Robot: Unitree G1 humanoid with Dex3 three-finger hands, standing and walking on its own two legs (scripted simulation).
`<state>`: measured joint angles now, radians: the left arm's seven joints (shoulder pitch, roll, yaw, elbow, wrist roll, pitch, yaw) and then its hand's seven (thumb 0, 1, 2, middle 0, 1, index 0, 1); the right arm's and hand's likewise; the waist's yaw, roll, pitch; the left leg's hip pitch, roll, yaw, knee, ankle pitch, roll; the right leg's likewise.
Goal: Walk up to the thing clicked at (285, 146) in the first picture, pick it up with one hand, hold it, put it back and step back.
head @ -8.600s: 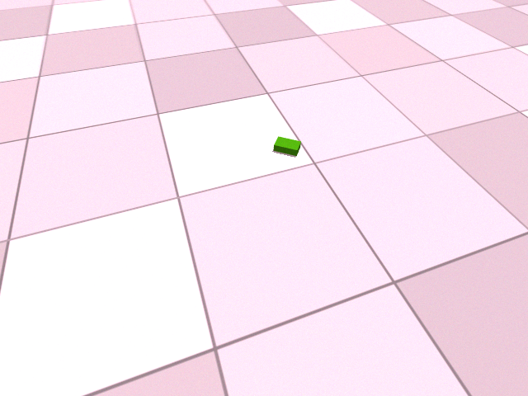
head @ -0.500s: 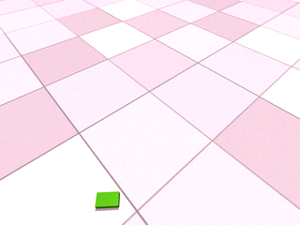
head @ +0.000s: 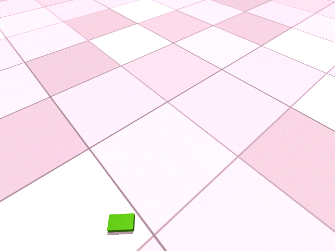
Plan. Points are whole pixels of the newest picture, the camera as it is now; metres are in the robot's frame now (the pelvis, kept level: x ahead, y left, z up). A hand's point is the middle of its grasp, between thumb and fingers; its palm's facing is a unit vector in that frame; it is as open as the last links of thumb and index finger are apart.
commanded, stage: stand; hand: left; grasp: from above
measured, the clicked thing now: (121, 222) +0.39 +0.28 -0.76
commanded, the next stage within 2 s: rise first in 0.72 s
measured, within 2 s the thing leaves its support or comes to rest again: neither
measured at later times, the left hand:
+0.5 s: hand out of the picture +0.07 +0.25 -0.15, palm faces -0.03 -0.94 -0.35, open 7.4 cm
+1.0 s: hand out of the picture +0.13 +0.25 -0.16, palm faces +0.02 -0.94 -0.33, open 8.3 cm
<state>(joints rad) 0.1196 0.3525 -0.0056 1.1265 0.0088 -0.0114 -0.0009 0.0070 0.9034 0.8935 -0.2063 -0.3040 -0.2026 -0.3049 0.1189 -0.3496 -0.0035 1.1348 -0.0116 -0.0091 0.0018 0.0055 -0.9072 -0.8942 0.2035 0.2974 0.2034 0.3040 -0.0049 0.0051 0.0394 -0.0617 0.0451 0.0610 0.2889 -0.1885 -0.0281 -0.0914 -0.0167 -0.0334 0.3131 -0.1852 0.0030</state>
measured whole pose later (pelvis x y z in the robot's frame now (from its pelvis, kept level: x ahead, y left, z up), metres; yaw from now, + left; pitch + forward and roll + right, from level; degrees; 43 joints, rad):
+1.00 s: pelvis -0.01 +0.00 -0.01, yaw +1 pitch +4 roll +0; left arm -0.04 0.33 0.10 1.08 0.05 -0.03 -0.01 0.01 0.66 0.95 -0.18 -0.53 -0.16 -0.54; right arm 0.19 -0.29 -0.01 0.88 0.04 -0.04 -0.03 0.01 -0.93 -0.90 0.20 0.30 0.20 0.30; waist -0.02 -0.01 0.04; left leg -0.31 0.04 0.03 0.49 -0.25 -0.02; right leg -0.32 -0.03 -0.05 0.50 -0.25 0.00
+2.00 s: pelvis -0.08 +0.01 -0.29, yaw +1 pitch +34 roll -2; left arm -0.29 0.50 0.15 0.82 0.76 -0.17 0.12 0.00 -0.53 0.96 -0.12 -1.06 -0.12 -1.06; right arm 0.06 -0.30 -0.07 0.66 -0.01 -0.16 0.04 0.01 -0.93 -0.90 0.20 0.30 0.20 0.30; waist -0.03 0.01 -0.17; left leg -1.80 0.05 -0.03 1.90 -0.69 -0.01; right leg -1.79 -0.06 -0.04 1.88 -0.68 0.00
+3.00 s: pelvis -0.11 +0.02 -0.45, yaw -3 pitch +33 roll -7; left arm -0.83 0.75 0.16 1.39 1.31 -0.32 0.42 0.00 -0.52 1.00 -0.08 -1.00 -0.08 -1.00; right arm 0.10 -0.26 0.00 0.78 -0.15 -0.05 0.13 0.00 -0.91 -0.90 0.20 0.30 0.20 0.30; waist -0.17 -0.03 -0.07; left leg -2.29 0.03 -0.10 2.39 -0.70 0.02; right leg -2.23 -0.06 -0.06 2.31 -0.66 0.02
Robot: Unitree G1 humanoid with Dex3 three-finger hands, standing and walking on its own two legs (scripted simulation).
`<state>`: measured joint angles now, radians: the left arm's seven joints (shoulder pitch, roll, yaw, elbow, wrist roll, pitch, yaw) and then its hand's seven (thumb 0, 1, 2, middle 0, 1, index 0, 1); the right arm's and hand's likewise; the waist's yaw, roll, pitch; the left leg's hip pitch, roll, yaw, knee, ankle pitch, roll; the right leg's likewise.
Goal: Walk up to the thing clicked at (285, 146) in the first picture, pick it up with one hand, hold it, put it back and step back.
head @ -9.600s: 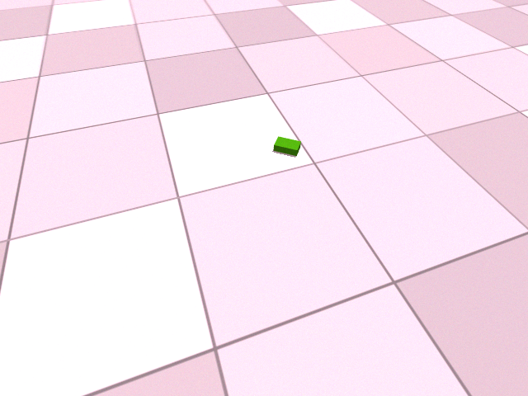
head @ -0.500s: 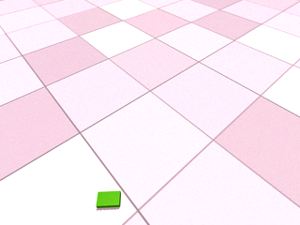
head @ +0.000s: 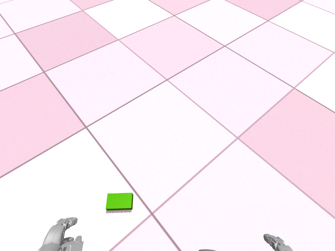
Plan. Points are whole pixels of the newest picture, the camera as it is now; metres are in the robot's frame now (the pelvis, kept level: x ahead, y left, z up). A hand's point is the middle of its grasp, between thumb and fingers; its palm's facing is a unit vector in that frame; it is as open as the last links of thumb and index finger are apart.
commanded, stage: rise first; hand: left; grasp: from above
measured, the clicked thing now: (119, 201) +0.41 +0.27 -0.75
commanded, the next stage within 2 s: none
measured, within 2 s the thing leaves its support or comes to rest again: neither
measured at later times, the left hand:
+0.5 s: hand out of the picture +0.13 +0.27 -0.23, palm faces -0.19 -0.86 -0.47, open 14.1 cm
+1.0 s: hand (90, 228) +0.23 +0.31 -0.43, palm faces -0.45 -0.44 -0.78, open 14.0 cm
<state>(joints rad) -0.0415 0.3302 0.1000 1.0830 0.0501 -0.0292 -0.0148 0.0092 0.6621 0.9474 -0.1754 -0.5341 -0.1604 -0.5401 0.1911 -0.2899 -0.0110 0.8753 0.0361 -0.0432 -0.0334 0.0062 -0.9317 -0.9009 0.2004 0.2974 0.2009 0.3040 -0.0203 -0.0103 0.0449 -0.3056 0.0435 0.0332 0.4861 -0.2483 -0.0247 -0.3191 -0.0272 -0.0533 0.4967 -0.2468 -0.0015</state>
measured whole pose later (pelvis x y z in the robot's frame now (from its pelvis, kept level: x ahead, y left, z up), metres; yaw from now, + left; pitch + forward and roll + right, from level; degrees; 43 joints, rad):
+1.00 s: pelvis -0.07 +0.01 -0.28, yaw +0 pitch +34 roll -2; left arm -0.29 0.50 0.15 0.82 0.76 -0.17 0.12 0.00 -0.53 0.96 -0.12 -1.06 -0.12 -1.06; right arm 0.06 -0.30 -0.07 0.66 -0.01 -0.16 0.04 0.01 -0.93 -0.90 0.20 0.30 0.20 0.30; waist -0.03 0.01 -0.17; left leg -1.80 0.05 -0.03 1.90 -0.69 -0.01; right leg -1.79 -0.06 -0.04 1.88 -0.68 0.00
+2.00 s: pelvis -0.09 +0.02 -0.44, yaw -5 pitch +33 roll -7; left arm -0.83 0.75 0.16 1.39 1.31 -0.32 0.42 0.00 -0.52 1.00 -0.08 -1.00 -0.08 -1.00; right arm 0.10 -0.26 0.00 0.78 -0.15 -0.05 0.13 0.00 -0.91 -0.90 0.20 0.30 0.20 0.30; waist -0.17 -0.03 -0.07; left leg -2.29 0.03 -0.10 2.39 -0.70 0.02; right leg -2.23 -0.06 -0.06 2.31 -0.66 0.02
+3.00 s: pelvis -0.09 +0.02 -0.45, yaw -6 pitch +33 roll -8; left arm -0.88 0.83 0.20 1.49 1.33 -0.32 0.47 0.00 -0.57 1.05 -0.08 -1.01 -0.07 -1.02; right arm 0.11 -0.28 0.05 0.78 -0.20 -0.07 0.16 0.00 -0.91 -0.90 0.20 0.30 0.20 0.30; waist -0.23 -0.04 -0.02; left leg -2.34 0.03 -0.13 2.47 -0.72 0.01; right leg -2.27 -0.04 -0.08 2.36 -0.67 0.03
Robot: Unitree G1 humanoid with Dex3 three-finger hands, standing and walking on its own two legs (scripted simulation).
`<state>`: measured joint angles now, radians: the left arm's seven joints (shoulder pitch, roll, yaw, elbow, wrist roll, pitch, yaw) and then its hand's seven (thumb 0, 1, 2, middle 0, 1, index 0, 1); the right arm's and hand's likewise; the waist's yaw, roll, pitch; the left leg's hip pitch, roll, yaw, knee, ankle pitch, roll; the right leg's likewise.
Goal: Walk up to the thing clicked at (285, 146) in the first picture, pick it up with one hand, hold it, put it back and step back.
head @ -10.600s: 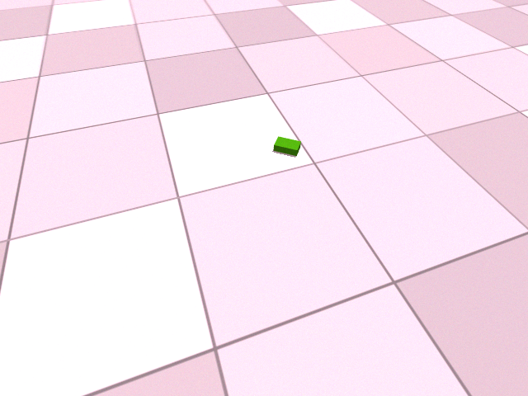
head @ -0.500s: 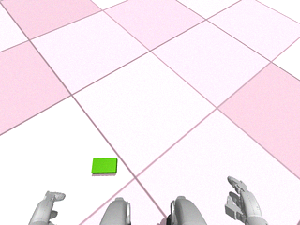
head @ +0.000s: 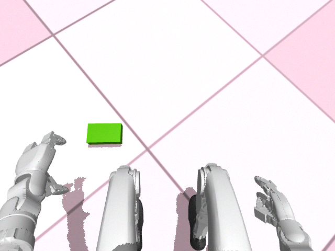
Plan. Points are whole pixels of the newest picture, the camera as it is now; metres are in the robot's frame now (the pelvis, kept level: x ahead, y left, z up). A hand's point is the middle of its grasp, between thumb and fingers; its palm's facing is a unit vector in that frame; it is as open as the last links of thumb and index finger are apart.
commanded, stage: rise first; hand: left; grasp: from above
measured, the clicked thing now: (105, 133) +0.47 +0.27 -0.47
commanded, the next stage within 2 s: none
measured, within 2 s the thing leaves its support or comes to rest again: neither
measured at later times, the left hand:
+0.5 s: hand (72, 148) +0.37 +0.32 -0.26, palm faces -0.47 -0.12 -0.88, open 14.0 cm
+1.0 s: hand (80, 141) +0.41 +0.31 -0.32, palm faces -0.45 -0.04 -0.89, open 14.1 cm
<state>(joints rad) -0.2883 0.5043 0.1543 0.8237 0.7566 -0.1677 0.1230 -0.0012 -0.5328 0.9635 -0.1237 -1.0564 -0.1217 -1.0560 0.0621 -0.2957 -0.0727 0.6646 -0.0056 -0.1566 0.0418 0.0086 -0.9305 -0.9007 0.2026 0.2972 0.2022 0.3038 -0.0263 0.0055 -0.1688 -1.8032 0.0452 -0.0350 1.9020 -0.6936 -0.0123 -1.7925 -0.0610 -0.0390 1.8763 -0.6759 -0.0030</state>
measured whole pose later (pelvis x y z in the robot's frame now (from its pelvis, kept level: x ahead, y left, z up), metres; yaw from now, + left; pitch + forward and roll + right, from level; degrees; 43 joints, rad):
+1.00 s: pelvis -0.02 +0.01 -0.15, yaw -4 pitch +33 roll -7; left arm -0.83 0.75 0.16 1.39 1.31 -0.32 0.42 0.00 -0.52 1.00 -0.08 -1.00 -0.08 -1.00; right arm 0.10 -0.26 0.00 0.78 -0.15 -0.05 0.13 0.00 -0.91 -0.90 0.20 0.30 0.20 0.30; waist -0.17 -0.03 -0.07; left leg -2.29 0.03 -0.10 2.39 -0.70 0.02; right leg -2.23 -0.06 -0.06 2.31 -0.66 0.02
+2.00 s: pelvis -0.02 +0.01 -0.17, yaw -6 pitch +33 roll -8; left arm -0.88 0.83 0.20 1.49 1.33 -0.32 0.47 0.00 -0.57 1.05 -0.08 -1.01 -0.07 -1.02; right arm 0.11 -0.28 0.05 0.78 -0.20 -0.07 0.16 0.00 -0.91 -0.90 0.20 0.30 0.20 0.30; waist -0.23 -0.04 -0.02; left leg -2.34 0.03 -0.13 2.47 -0.72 0.01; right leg -2.27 -0.04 -0.08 2.36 -0.67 0.03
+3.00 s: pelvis -0.02 +0.01 -0.17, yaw -6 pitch +32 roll -9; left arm -0.90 0.84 0.17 1.48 1.31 -0.32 0.41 0.00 -0.57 1.05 -0.09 -1.02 -0.07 -1.04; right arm 0.12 -0.29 0.06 0.76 -0.19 -0.07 0.17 0.00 -0.91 -0.90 0.20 0.30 0.20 0.30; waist -0.24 -0.03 -0.02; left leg -2.33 0.02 -0.13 2.46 -0.70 0.02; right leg -2.26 -0.04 -0.08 2.35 -0.65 0.03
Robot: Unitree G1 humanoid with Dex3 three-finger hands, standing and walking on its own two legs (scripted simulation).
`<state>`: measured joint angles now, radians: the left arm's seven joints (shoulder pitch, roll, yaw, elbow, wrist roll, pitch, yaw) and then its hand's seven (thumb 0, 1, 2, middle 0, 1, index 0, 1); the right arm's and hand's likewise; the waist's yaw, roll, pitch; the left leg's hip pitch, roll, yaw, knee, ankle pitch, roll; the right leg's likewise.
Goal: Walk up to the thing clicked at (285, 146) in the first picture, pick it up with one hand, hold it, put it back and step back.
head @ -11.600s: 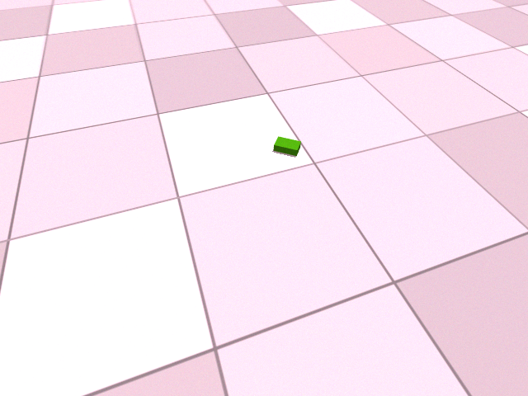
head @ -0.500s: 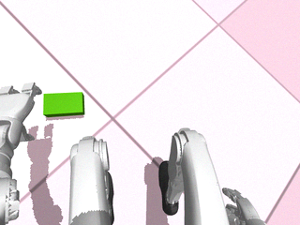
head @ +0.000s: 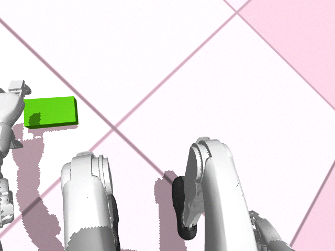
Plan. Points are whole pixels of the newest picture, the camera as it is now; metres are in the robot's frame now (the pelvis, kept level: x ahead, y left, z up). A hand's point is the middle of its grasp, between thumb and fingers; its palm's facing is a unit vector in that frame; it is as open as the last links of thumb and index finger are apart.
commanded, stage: rise first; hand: left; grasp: from above
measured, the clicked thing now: (52, 112) +0.48 +0.29 -0.31
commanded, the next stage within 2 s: none
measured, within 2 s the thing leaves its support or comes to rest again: neither
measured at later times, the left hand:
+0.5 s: hand (19, 120) +0.42 +0.33 -0.19, palm faces -0.45 -0.09 -0.89, open 14.1 cm
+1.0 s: hand (22, 116) +0.44 +0.32 -0.20, palm faces -0.44 -0.09 -0.89, open 14.3 cm
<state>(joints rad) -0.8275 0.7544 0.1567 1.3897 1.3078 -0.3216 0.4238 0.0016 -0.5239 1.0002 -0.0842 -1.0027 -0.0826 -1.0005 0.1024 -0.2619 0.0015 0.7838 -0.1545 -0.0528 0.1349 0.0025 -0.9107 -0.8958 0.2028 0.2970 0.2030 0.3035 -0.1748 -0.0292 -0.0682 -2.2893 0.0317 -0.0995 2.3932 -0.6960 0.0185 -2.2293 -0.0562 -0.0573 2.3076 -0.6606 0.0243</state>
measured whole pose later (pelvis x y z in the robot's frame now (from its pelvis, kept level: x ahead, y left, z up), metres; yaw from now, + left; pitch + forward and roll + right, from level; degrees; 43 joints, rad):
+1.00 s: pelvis +0.00 +0.00 -0.02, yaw -2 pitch +33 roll -8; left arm -0.88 0.83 0.20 1.49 1.33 -0.32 0.47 0.00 -0.57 1.05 -0.08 -1.01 -0.07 -1.02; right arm 0.11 -0.28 0.05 0.78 -0.20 -0.07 0.16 0.00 -0.91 -0.90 0.20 0.30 0.20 0.30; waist -0.23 -0.04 -0.02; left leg -2.34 0.03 -0.13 2.47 -0.72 0.01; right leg -2.27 -0.04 -0.08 2.36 -0.67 0.03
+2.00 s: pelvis +0.00 +0.00 -0.02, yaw -2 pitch +32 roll -9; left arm -0.90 0.84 0.17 1.48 1.31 -0.32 0.41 0.00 -0.57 1.05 -0.09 -1.02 -0.07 -1.04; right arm 0.12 -0.29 0.06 0.76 -0.19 -0.07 0.17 0.00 -0.91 -0.90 0.20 0.30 0.20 0.30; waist -0.24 -0.03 -0.02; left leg -2.33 0.02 -0.13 2.46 -0.70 0.02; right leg -2.26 -0.04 -0.08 2.35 -0.65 0.03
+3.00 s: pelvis +0.00 +0.00 -0.02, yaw -2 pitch +32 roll -8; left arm -0.98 0.87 0.23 1.59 1.25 -0.18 0.40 0.00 -0.55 1.03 -0.08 -1.03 -0.07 -1.04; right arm 0.17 -0.32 0.13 0.71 -0.18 -0.11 0.19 0.00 -0.90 -0.89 0.20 0.30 0.20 0.30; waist -0.32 0.00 0.05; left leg -2.35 0.03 -0.14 2.48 -0.70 0.01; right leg -2.29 -0.03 -0.08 2.37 -0.64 0.03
